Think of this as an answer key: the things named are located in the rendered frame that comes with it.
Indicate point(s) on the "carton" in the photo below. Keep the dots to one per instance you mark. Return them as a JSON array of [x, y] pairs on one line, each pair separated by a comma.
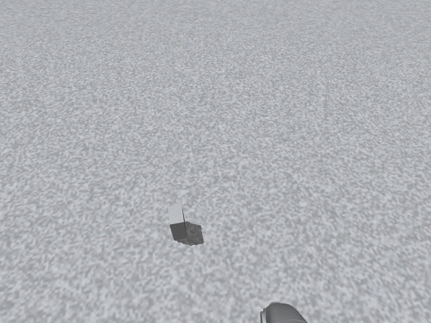
[[177, 222]]

